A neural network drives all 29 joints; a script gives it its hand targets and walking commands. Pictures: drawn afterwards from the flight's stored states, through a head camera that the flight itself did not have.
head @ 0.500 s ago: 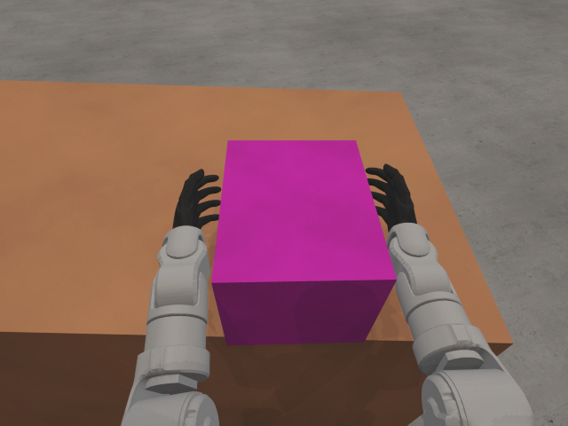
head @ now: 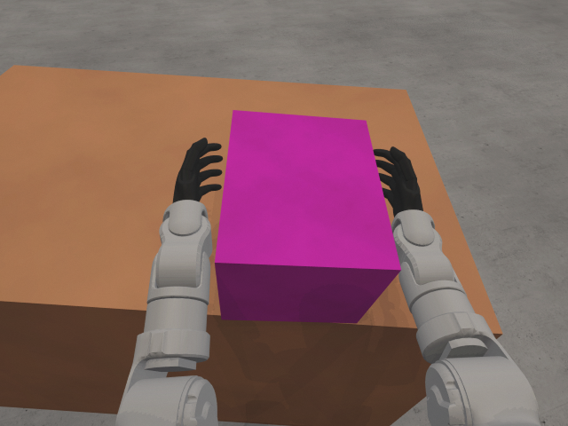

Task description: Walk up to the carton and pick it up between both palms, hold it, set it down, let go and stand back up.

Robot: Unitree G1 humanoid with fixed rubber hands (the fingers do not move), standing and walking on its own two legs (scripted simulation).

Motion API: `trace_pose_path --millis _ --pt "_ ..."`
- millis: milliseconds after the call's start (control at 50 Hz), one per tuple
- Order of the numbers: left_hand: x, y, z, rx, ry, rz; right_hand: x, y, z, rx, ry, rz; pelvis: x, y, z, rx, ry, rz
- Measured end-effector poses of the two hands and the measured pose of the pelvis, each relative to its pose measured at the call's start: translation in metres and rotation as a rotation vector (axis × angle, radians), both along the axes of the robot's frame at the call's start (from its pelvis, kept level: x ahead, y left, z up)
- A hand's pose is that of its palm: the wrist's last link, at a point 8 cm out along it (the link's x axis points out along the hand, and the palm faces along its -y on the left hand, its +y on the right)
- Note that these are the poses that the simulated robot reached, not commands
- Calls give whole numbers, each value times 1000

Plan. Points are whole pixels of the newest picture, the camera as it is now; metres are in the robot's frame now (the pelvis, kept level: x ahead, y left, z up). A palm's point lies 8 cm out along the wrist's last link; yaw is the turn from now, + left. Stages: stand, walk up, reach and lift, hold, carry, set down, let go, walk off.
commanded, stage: reach and lift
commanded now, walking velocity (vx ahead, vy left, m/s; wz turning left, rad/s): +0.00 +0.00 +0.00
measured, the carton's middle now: (295, 217) +0.39 +0.01 +0.08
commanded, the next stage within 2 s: hold in 1.94 s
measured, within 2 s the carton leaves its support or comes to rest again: neither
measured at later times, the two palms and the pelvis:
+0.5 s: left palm (176, 173) +0.39 +0.17 +0.17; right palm (399, 175) +0.40 -0.13 +0.17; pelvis +0.01 +0.01 +0.00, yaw +0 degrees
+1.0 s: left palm (186, 154) +0.39 +0.15 +0.20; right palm (419, 174) +0.38 -0.14 +0.19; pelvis +0.01 +0.03 +0.00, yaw -2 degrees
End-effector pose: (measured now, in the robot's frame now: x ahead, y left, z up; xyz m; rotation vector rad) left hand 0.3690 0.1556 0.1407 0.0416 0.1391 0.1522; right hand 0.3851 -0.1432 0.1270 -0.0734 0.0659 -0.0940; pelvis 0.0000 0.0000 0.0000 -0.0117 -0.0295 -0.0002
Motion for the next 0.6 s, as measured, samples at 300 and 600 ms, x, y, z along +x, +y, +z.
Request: trace_pose_path --millis 300,600 --pt "14 3 7 -39 28 -22 8 2 16 9 30 -25 0 0 0 5 32 -8" --pt "18 22 37 -18 30 -23 13 21 47 51 30 -25 12 21 0 -5 -26 -3"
